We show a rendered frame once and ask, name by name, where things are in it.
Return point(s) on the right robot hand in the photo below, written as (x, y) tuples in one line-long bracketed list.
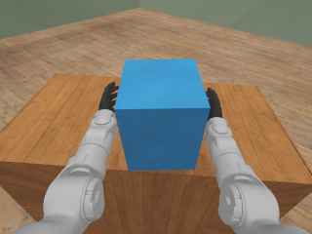
[(215, 108)]

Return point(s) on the pedestal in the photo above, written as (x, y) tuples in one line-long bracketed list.
[(36, 145)]

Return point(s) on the left robot hand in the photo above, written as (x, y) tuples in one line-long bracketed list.
[(107, 97)]

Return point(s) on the left robot upper arm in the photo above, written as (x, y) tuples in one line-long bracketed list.
[(71, 204)]

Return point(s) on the right robot forearm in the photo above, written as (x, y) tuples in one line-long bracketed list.
[(227, 159)]

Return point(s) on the left robot forearm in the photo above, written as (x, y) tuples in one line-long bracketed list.
[(94, 149)]

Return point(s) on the right robot upper arm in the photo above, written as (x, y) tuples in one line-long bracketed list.
[(252, 209)]

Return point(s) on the carton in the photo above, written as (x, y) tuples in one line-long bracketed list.
[(162, 112)]

